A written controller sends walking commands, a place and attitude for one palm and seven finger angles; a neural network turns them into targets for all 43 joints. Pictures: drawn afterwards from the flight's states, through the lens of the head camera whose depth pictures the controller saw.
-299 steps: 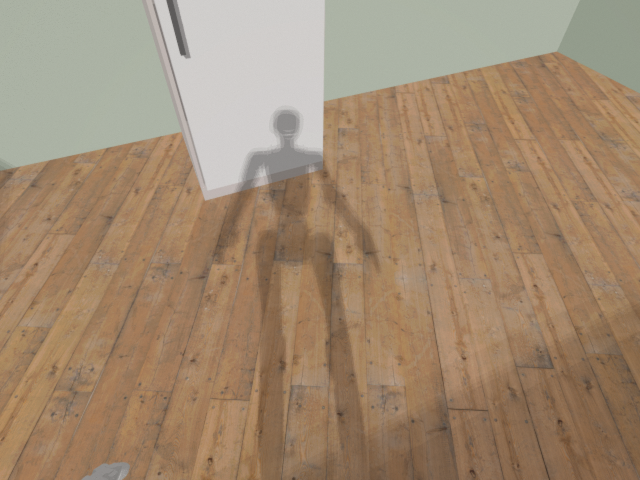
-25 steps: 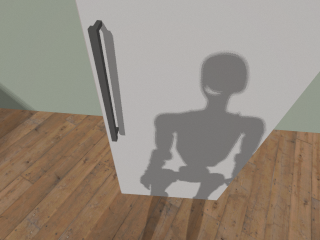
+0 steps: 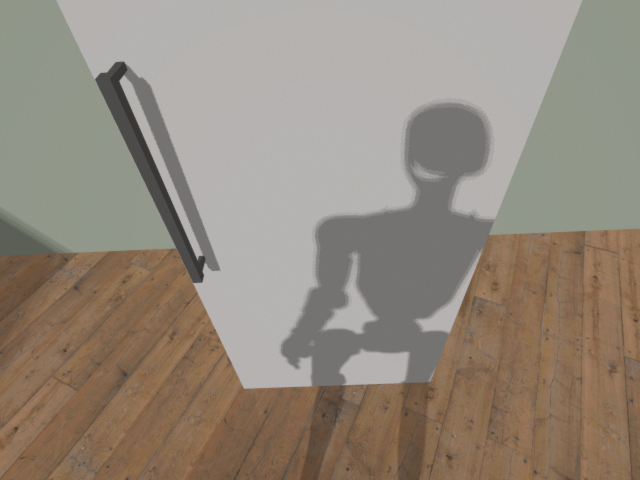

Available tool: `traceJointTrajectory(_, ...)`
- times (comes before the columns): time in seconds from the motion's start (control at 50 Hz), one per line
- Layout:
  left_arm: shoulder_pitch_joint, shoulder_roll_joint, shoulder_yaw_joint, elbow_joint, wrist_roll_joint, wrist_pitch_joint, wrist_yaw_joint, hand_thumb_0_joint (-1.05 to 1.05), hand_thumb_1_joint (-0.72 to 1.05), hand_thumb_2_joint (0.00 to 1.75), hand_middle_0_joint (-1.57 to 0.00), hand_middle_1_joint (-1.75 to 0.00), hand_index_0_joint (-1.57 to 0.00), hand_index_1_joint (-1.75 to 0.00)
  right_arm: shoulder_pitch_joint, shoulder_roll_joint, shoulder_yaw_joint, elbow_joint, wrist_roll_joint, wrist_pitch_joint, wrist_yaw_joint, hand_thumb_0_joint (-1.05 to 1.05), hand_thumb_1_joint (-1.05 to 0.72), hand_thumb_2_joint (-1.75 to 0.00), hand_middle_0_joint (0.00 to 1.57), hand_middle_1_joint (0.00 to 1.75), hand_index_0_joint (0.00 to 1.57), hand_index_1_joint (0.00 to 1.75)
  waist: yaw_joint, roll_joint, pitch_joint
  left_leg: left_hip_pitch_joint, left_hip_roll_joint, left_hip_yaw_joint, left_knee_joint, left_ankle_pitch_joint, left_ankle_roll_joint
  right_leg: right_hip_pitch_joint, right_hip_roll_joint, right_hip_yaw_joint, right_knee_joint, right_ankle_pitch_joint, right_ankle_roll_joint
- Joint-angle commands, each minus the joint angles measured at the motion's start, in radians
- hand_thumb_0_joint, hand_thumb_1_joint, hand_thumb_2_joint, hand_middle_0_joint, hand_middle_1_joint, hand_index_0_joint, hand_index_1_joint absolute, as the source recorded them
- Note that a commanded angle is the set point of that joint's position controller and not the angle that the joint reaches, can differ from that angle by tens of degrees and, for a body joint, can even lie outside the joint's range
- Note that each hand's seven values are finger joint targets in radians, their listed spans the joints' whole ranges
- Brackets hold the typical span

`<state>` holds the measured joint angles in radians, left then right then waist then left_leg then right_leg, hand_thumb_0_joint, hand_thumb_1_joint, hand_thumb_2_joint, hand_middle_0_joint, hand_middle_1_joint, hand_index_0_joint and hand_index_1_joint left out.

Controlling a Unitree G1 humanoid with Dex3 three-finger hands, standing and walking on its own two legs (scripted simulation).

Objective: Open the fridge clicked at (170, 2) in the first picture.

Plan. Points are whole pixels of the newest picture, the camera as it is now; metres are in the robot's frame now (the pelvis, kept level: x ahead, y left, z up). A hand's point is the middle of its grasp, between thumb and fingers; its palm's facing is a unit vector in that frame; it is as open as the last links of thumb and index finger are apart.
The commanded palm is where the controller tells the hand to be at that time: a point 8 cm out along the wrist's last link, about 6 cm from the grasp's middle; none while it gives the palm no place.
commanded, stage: come to a stop and stand still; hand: left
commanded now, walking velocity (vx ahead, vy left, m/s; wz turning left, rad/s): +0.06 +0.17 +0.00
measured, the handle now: (166, 194) +0.47 +0.26 +0.11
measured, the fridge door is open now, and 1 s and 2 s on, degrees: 0 0 0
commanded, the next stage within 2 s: look again from close up in 0.82 s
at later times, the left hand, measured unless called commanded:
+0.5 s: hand out of the picture +0.00 +0.25 -0.18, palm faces +0.04 -0.97 -0.25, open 7.4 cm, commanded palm none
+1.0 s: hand out of the picture +0.01 +0.22 -0.18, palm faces +0.02 -0.98 -0.22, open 7.4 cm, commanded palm none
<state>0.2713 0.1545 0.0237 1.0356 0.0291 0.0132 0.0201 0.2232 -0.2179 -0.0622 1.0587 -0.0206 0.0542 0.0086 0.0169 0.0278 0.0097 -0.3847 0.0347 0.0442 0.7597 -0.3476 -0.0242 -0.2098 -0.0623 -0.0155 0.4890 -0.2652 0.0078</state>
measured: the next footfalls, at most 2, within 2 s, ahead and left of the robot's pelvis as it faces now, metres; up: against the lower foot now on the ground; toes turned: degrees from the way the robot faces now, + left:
left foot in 0.22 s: +0.00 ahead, +0.14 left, +0.00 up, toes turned +7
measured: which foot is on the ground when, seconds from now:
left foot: up 0.00-0.20, down 0.22-1.00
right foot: down 0.00-1.00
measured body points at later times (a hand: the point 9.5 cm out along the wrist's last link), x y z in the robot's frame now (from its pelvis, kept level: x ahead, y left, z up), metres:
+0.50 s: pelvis -0.01 +0.06 -0.01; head +0.00 +0.05 +0.44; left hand +0.00 +0.30 -0.16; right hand +0.04 -0.17 -0.16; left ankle -0.04 +0.14 -0.74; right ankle +0.00 -0.12 -0.74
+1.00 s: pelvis +0.00 +0.04 +0.00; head +0.01 +0.03 +0.44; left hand +0.01 +0.27 -0.16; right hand +0.01 -0.18 -0.17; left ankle -0.04 +0.14 -0.74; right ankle +0.00 -0.12 -0.74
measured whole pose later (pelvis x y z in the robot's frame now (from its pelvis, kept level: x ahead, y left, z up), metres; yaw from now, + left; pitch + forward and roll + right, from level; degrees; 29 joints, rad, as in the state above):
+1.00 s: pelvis +0.00 +0.04 +0.00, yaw +1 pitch -1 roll +1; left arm 0.25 0.16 -0.01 1.08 0.02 0.00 0.03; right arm 0.28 -0.17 0.01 1.08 -0.01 -0.02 -0.02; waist 0.00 0.01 0.05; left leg -0.13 0.00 0.10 0.46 -0.30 0.02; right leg -0.21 -0.10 -0.01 0.50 -0.26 0.07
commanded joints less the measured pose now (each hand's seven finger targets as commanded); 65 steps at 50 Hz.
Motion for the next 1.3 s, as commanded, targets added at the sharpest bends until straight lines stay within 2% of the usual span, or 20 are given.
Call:
traceJointTrajectory(0.0,0.007,0.199,0.052,-0.060,-0.002,-0.025,0.011,0.00,0.90,0.90,-0.20,-0.30,-0.20,-0.30,0.017,-0.045,-0.005,-0.063,0.002,-0.031,0.000,0.00,-0.90,-0.90,0.20,0.30,0.20,0.30,0.012,-0.176,0.075,-0.056,0.006,-0.010,0.054,0.003,-0.013,-0.003,-0.232,0.184,-0.269,-0.008,-0.120)
traceJointTrajectory(0.04,0.046,0.200,0.056,-0.043,0.000,-0.025,0.015,0.00,0.90,0.90,-0.20,-0.30,-0.20,-0.30,-0.002,-0.037,0.000,-0.078,0.002,-0.034,-0.005,0.00,-0.90,-0.90,0.20,0.30,0.20,0.30,0.034,-0.189,0.075,-0.052,0.009,-0.008,0.003,-0.037,-0.016,0.035,-0.251,0.199,-0.242,0.090,-0.143)
traceJointTrajectory(0.08,0.061,0.206,0.061,-0.028,0.002,-0.022,0.018,0.00,0.90,0.90,-0.20,-0.30,-0.20,-0.30,0.001,-0.027,0.005,-0.084,0.007,-0.038,-0.011,0.00,-0.90,-0.90,0.20,0.30,0.20,0.30,0.041,-0.209,0.046,-0.006,0.000,-0.001,-0.097,-0.062,-0.014,0.065,-0.254,0.200,-0.203,0.196,-0.156)
traceJointTrajectory(0.1,0.054,0.204,0.061,-0.025,0.000,-0.021,0.019,0.00,0.90,0.90,-0.20,-0.30,-0.20,-0.30,0.020,-0.022,0.008,-0.077,0.009,-0.042,-0.015,0.00,-0.90,-0.90,0.20,0.30,0.20,0.30,0.032,-0.208,0.028,0.036,-0.004,0.007,-0.174,-0.039,-0.015,0.079,-0.243,0.180,-0.170,0.264,-0.151)
traceJointTrajectory(0.14,0.020,0.190,0.054,-0.017,-0.012,-0.017,0.020,0.00,0.90,0.90,-0.20,-0.30,-0.20,-0.30,0.092,-0.013,0.016,-0.039,0.011,-0.051,-0.023,0.00,-0.90,-0.90,0.20,0.30,0.20,0.30,-0.004,-0.196,-0.010,0.211,-0.014,0.021,-0.363,0.116,-0.009,0.017,-0.187,0.127,-0.107,0.267,-0.099)
traceJointTrajectory(0.16,0.087,0.159,0.025,0.013,-0.004,-0.041,0.061,0.00,0.90,0.90,-0.20,-0.30,-0.20,-0.30,0.070,-0.075,0.017,-0.089,0.004,-0.068,-0.020,0.00,-0.90,-0.90,0.20,0.30,0.20,0.30,-0.013,-0.025,-0.017,0.195,0.035,0.018,-0.231,0.110,-0.005,0.024,-0.140,0.121,-0.006,0.438,-0.068)
traceJointTrajectory(0.18,0.045,0.201,0.031,-0.040,-0.006,-0.050,0.052,0.00,0.90,0.90,-0.20,-0.30,-0.20,-0.30,0.126,-0.038,0.025,-0.108,0.001,-0.063,-0.016,0.00,-0.90,-0.90,0.20,0.30,0.20,0.30,-0.033,-0.017,-0.088,0.144,0.021,-0.003,-0.247,0.025,0.015,0.051,-0.144,0.107,-0.009,0.248,-0.073)
traceJointTrajectory(0.2,0.031,0.177,0.032,-0.052,-0.005,-0.053,0.046,0.00,0.90,0.90,-0.20,-0.30,-0.20,-0.30,0.154,-0.054,0.030,-0.114,-0.008,-0.072,-0.011,0.00,-0.90,-0.90,0.20,0.30,0.20,0.30,-0.039,0.046,-0.108,0.141,0.059,-0.024,-0.303,0.157,0.027,0.068,-0.107,0.050,0.079,0.309,-0.070)
traceJointTrajectory(0.22,0.034,0.140,0.020,-0.053,-0.013,-0.048,0.039,0.00,0.90,0.90,-0.20,-0.30,-0.20,-0.30,0.145,-0.075,0.030,-0.113,-0.008,-0.076,-0.020,0.00,-0.90,-0.90,0.20,0.30,0.20,0.30,-0.023,0.074,-0.086,0.123,0.089,-0.075,-0.275,0.312,0.048,0.043,-0.064,-0.004,0.109,0.216,-0.048)
traceJointTrajectory(0.24,0.019,0.128,0.011,-0.046,-0.009,-0.033,0.035,0.00,0.90,0.90,-0.20,-0.30,-0.20,-0.30,0.118,-0.078,0.033,-0.123,-0.003,-0.081,-0.023,0.00,-0.90,-0.90,0.20,0.30,0.20,0.30,-0.018,0.171,-0.047,0.129,0.106,-0.106,-0.314,0.465,0.057,0.007,-0.030,-0.042,0.126,0.099,-0.035)
traceJointTrajectory(0.26,0.028,0.116,0.003,-0.042,-0.010,-0.026,0.032,0.00,0.90,0.90,-0.20,-0.30,-0.20,-0.30,0.107,-0.090,0.037,-0.129,-0.001,-0.081,-0.029,0.00,-0.90,-0.90,0.20,0.30,0.20,0.30,-0.010,0.191,-0.017,0.136,0.123,-0.122,-0.329,0.539,0.073,-0.010,-0.003,-0.055,0.116,-0.004,-0.026)
traceJointTrajectory(0.28,0.037,0.109,-0.002,-0.037,-0.011,-0.022,0.029,0.00,0.90,0.90,-0.20,-0.30,-0.20,-0.30,0.100,-0.093,0.039,-0.133,0.000,-0.080,-0.034,0.00,-0.90,-0.90,0.20,0.30,0.20,0.30,-0.004,0.156,0.002,0.136,0.125,-0.119,-0.333,0.522,0.083,-0.013,0.004,-0.053,0.096,-0.040,-0.026)
traceJointTrajectory(0.3,0.029,0.113,-0.005,-0.034,-0.009,-0.024,0.025,0.00,0.90,0.90,-0.20,-0.30,-0.20,-0.30,0.100,-0.084,0.043,-0.135,0.001,-0.082,-0.036,0.00,-0.90,-0.90,0.20,0.30,0.20,0.30,-0.004,0.102,0.013,0.130,0.112,-0.109,-0.322,0.523,0.085,0.001,0.000,-0.043,0.079,0.011,-0.028)
traceJointTrajectory(0.34,0.036,0.116,-0.008,-0.027,-0.014,-0.023,0.022,0.00,0.90,0.90,-0.20,-0.30,-0.20,-0.30,0.098,-0.088,0.044,-0.137,0.004,-0.081,-0.035,0.00,-0.90,-0.90,0.20,0.30,0.20,0.30,-0.007,0.009,0.022,0.123,0.088,-0.094,-0.339,0.358,0.074,0.007,-0.019,-0.016,0.046,0.049,-0.028)
traceJointTrajectory(0.38,0.027,0.117,-0.012,-0.029,-0.012,-0.015,0.018,0.00,0.90,0.90,-0.20,-0.30,-0.20,-0.30,0.089,-0.083,0.043,-0.129,0.005,-0.078,-0.032,0.00,-0.90,-0.90,0.20,0.30,0.20,0.30,-0.010,-0.024,0.083,0.089,0.078,-0.102,-0.396,0.179,0.070,-0.020,-0.025,-0.003,0.015,0.012,-0.023)
traceJointTrajectory(0.48,0.037,0.125,-0.013,-0.028,-0.010,-0.014,0.016,0.00,0.90,0.90,-0.20,-0.30,-0.20,-0.30,0.086,-0.091,0.046,-0.115,0.004,-0.085,-0.032,0.00,-0.90,-0.90,0.20,0.30,0.20,0.30,-0.006,-0.009,0.077,0.112,0.077,-0.101,-0.440,0.173,0.071,-0.008,-0.029,0.002,0.005,0.051,-0.017)
traceJointTrajectory(0.64,0.034,0.130,-0.011,-0.019,-0.013,-0.016,0.017,0.00,0.90,0.90,-0.20,-0.30,-0.20,-0.30,0.099,-0.087,0.049,-0.081,0.004,-0.091,-0.039,0.00,-0.90,-0.90,0.20,0.30,0.20,0.30,-0.009,0.000,0.030,0.203,0.073,-0.064,-0.405,0.390,0.063,0.018,-0.044,0.002,0.005,0.156,-0.014)
traceJointTrajectory(0.88,0.028,0.122,-0.011,0.003,-0.013,-0.019,0.017,0.00,0.90,0.90,-0.20,-0.30,-0.20,-0.30,0.098,-0.058,0.050,-0.033,0.008,-0.085,-0.037,0.00,-0.90,-0.90,0.20,0.30,0.20,0.30,-0.010,-0.031,0.058,0.183,0.066,-0.043,-0.413,0.254,0.060,0.025,-0.053,0.019,-0.038,0.174,-0.012)
traceJointTrajectory(1.04,0.035,0.117,-0.010,0.017,-0.014,-0.029,0.018,0.00,0.90,0.90,-0.20,-0.30,-0.20,-0.30,0.109,-0.037,0.048,-0.004,0.009,-0.084,-0.038,0.00,-0.90,-0.90,0.20,0.30,0.20,0.30,-0.013,-0.046,0.033,0.209,0.064,-0.028,-0.392,0.262,0.052,0.033,-0.062,0.031,-0.053,0.240,-0.021)
traceJointTrajectory(1.28,0.043,0.111,-0.008,0.031,-0.016,-0.035,0.017,0.00,0.90,0.90,-0.20,-0.30,-0.20,-0.30,0.110,-0.023,0.049,0.020,0.009,-0.081,-0.039,0.00,-0.90,-0.90,0.20,0.30,0.20,0.30,-0.012,-0.041,0.038,0.210,0.066,-0.018,-0.396,0.223,0.040,0.026,-0.060,0.043,-0.085,0.220,-0.029)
